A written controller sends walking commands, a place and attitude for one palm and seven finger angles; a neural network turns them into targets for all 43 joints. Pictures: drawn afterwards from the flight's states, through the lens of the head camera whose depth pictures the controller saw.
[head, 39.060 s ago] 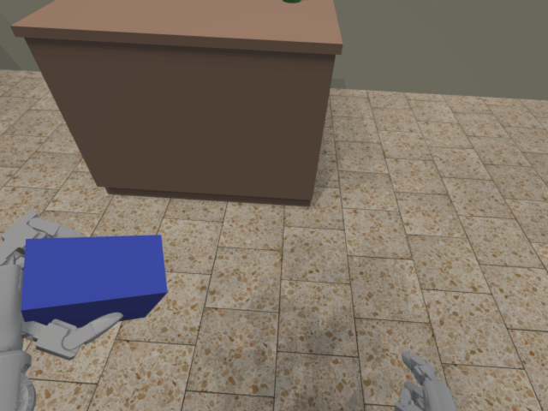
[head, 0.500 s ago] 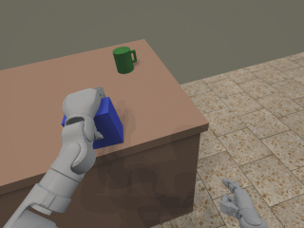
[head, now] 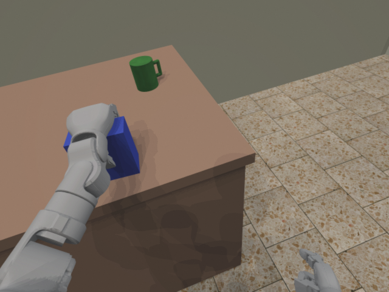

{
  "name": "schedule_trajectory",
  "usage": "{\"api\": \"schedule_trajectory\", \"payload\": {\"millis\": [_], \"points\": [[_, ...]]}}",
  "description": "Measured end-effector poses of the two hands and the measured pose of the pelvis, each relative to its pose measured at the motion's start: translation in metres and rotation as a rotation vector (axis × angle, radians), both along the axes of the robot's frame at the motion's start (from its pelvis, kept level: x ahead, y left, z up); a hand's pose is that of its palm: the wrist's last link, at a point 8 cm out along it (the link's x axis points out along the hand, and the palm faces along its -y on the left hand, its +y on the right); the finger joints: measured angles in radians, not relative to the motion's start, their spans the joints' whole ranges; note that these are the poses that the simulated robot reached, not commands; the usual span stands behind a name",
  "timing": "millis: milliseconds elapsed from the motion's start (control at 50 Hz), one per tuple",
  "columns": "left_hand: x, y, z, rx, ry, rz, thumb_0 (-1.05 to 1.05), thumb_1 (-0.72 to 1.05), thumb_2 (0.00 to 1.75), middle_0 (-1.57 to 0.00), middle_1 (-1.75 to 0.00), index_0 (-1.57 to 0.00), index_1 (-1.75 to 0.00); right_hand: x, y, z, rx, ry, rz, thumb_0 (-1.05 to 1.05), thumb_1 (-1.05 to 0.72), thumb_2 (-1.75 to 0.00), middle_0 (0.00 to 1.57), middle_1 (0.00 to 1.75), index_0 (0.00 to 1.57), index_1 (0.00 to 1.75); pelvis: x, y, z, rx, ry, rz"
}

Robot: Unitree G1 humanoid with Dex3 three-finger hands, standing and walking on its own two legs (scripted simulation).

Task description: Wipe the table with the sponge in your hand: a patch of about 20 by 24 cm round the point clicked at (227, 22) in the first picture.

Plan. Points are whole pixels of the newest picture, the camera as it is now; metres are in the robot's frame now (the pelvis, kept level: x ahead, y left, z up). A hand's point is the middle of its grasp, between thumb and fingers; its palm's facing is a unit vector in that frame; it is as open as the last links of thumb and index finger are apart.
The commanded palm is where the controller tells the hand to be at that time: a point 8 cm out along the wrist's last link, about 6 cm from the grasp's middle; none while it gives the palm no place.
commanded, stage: wipe forward along the third lane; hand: left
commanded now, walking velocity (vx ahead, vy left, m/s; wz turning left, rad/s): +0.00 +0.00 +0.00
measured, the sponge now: (109, 158) +0.37 +0.23 +0.11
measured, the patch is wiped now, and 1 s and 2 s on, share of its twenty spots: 0.75 0.85 0.85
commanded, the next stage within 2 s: wipe back along the third lane in 0.90 s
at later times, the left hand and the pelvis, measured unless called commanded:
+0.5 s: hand (101, 125) +0.43 +0.25 +0.16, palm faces -0.04 +0.01 -1.00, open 10.6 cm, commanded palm +0.41 +0.26 +0.19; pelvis +0.00 +0.01 +0.00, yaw +0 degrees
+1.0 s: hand (97, 114) +0.47 +0.28 +0.16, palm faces -0.06 +0.01 -1.00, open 10.6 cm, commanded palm +0.45 +0.28 +0.19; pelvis +0.01 +0.03 +0.00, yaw +0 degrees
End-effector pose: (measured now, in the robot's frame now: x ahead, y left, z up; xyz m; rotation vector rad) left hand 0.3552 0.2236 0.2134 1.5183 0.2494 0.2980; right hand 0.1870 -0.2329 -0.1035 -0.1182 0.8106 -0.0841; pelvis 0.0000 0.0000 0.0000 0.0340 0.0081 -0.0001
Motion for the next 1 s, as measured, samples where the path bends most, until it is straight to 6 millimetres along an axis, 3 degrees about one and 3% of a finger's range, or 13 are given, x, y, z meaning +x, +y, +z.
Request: {"api": "schedule_trajectory", "payload": {"millis": [220, 640, 1000], "points": [[0.022, 0.008, 0.001, 0.02, 0.036, 0.009, 0.01, -0.56, 1.03, -0.67, -1.3, -0.71, -1.28, -0.017, -0.003, -0.006, -0.014, 0.05, -0.025, 0.01, -0.91, -0.9, 0.2, 0.3, 0.2, 0.3, -0.002, 0.001, 0.0, -0.002, 0.029, 0.008], [0.067, 0.03, 0.002, 0.034, 0.086, -0.011, 0.01, -0.56, 1.03, -0.68, -1.3, -0.71, -1.28, -0.075, -0.013, -0.022, -0.051, 0.227, -0.115, 0.01, -0.91, -0.9, 0.2, 0.3, 0.2, 0.3, 0.005, 0.012, 0.002, -0.014, 0.082, -0.002], [0.098, 0.051, 0.003, 0.035, 0.101, -0.008, 0.01, -0.56, 1.03, -0.68, -1.31, -0.71, -1.29, -0.07, 0.007, -0.015, -0.068, 0.25, -0.124, 0.01, -0.91, -0.9, 0.2, 0.3, 0.2, 0.3, 0.015, 0.033, 0.005, -0.027, 0.117, 0.001]]}}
